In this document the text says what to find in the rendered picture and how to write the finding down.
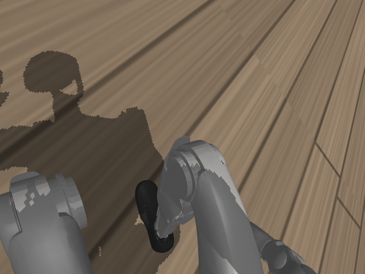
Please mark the right robot foot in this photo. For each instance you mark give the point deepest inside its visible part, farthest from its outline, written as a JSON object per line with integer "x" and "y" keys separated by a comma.
{"x": 147, "y": 205}

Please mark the right robot hand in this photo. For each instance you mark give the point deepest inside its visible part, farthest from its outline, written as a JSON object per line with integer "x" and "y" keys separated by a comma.
{"x": 261, "y": 237}

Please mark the right robot arm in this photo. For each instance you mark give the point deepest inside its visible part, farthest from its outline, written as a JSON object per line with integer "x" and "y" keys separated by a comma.
{"x": 283, "y": 260}

